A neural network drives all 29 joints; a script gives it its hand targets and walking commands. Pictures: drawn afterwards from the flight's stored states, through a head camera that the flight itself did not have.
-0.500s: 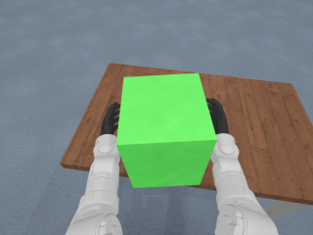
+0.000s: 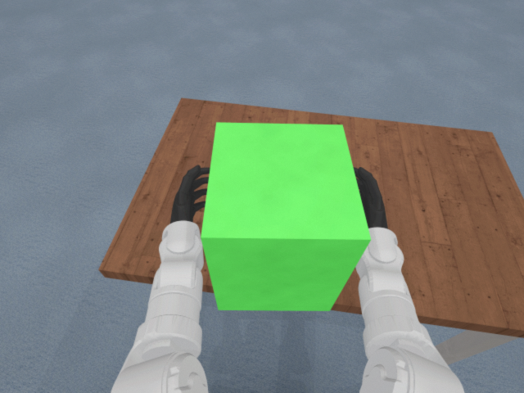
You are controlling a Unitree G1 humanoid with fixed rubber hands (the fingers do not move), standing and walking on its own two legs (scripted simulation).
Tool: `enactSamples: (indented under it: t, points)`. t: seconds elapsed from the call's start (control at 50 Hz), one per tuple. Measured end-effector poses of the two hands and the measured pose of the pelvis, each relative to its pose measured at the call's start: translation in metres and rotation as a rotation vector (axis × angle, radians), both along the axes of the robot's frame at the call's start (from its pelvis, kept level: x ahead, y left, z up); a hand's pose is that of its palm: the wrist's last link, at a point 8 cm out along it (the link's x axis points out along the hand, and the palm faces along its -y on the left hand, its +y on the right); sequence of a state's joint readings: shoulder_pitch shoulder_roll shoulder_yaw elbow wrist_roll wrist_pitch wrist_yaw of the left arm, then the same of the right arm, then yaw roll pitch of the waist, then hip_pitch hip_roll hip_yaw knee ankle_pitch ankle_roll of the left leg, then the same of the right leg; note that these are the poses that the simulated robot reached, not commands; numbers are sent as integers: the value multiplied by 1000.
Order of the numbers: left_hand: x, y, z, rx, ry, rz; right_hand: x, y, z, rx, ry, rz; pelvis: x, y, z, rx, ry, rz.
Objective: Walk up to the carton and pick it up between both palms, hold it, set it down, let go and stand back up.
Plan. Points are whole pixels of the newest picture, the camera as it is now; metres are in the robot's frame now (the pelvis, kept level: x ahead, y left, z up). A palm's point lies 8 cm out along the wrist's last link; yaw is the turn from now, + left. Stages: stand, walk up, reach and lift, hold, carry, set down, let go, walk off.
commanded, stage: set down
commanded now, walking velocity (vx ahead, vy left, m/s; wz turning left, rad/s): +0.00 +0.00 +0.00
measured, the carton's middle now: (276, 222) +0.39 -0.01 +0.02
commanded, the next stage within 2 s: none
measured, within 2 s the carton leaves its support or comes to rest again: neither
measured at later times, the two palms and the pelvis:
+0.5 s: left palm (165, 213) +0.39 +0.17 +0.03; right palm (371, 192) +0.43 -0.17 +0.06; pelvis +0.00 +0.00 -0.01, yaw -1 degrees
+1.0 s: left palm (153, 173) +0.40 +0.17 +0.13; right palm (411, 165) +0.41 -0.20 +0.14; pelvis -0.04 -0.02 -0.01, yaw -1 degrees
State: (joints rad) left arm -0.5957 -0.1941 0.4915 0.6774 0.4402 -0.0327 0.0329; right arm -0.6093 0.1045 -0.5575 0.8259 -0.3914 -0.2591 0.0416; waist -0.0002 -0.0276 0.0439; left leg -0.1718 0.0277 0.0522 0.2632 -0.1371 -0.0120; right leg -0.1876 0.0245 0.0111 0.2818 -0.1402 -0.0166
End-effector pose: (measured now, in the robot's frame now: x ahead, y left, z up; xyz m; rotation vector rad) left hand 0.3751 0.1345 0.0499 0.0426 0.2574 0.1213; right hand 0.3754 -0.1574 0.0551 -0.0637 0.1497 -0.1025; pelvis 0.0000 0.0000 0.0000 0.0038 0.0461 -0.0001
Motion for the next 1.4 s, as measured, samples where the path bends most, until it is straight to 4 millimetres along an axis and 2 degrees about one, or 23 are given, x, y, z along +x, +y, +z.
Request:
enactSamples:
  t: [0.14,0.3,0.42,0.54,0.64,0.78,0.88,1.0,1.14,1.28,1.34,1.4]
  points:
    - [7,0,-8,31,16,0,7,-4,-10,-8,70,35,-3,0,-2,0,23,-27]
    - [25,5,-17,2,6,16,32,2,-17,25,121,27,-7,1,-9,-8,156,-39]
    - [22,22,-21,-9,19,42,46,0,-10,29,103,36,-1,3,-14,-17,202,-28]
    - [15,45,-15,-6,3,64,51,-20,8,18,77,5,-2,2,-15,-26,191,-5]
    - [17,52,3,-10,-49,60,47,-44,23,22,69,-19,-9,-2,-15,-25,193,0]
    - [22,41,38,-4,-74,9,39,-61,51,41,44,11,-23,-8,-15,-13,183,-4]
    - [21,31,56,-5,-57,-5,36,-58,63,60,59,40,-31,-12,-14,1,169,-13]
    - [21,37,75,-7,-27,29,39,-42,83,72,59,69,-36,-16,-12,9,145,-14]
    - [29,45,100,2,-12,43,52,-29,110,89,69,53,-30,-16,-10,-1,119,7]
    - [31,47,124,-5,-27,8,52,-42,131,73,58,14,-15,-14,-4,-10,31,13]
    - [25,52,123,3,-29,4,44,-50,132,63,54,6,-9,-12,-3,-10,-7,11]
    - [15,58,111,1,-9,6,34,-56,122,58,67,7,-4,-10,-2,-9,-34,10]
